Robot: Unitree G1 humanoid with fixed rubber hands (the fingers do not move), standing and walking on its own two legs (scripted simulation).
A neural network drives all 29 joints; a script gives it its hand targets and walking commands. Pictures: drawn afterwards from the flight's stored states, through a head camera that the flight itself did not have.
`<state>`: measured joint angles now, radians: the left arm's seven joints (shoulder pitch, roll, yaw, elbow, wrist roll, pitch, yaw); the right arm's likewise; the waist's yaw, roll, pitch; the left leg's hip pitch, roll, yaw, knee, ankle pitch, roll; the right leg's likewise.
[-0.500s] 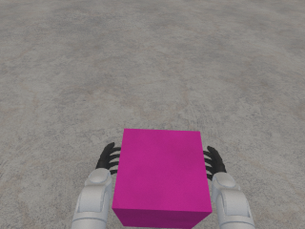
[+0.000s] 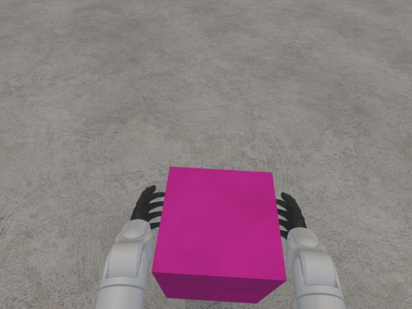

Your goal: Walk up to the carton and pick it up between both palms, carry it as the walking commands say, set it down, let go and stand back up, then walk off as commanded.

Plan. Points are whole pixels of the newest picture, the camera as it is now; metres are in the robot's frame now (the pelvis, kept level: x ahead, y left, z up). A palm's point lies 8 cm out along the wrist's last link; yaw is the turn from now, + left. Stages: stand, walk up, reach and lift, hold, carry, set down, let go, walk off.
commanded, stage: carry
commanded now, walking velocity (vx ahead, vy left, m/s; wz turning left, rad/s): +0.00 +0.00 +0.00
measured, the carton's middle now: (215, 239) +0.29 +0.00 -0.04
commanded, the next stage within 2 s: hold in 0.20 s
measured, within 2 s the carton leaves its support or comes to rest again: neither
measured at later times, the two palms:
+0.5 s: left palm (137, 240) +0.24 +0.15 +0.04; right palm (298, 231) +0.26 -0.15 +0.05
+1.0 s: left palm (159, 248) +0.25 +0.11 -0.02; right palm (302, 243) +0.28 -0.19 -0.03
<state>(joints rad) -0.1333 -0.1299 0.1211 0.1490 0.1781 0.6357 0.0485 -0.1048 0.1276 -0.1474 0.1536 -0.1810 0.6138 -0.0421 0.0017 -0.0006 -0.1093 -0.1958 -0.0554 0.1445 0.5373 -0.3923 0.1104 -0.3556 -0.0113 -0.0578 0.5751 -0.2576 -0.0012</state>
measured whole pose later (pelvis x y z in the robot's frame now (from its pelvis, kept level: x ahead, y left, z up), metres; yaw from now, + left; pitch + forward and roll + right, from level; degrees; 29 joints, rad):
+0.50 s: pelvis -0.01 -0.01 +0.02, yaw +13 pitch -5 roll -2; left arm -0.14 -0.13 0.07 0.25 0.17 0.61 0.07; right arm -0.10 0.13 -0.22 0.14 -0.21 0.67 0.00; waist -0.11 0.00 0.00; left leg -0.01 -0.10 -0.12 0.37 -0.26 0.09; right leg -0.06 0.04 0.12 0.33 -0.16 0.01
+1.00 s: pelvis -0.07 -0.09 -0.01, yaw +14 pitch +3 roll +0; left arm -0.58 -0.09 0.44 0.76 0.34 0.31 -0.06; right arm -0.46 0.20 -0.43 0.53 -0.30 0.41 -0.08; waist -0.08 0.03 0.06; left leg -0.46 -0.07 -0.13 0.71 -0.31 0.04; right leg -0.51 0.09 0.05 0.66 -0.20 -0.03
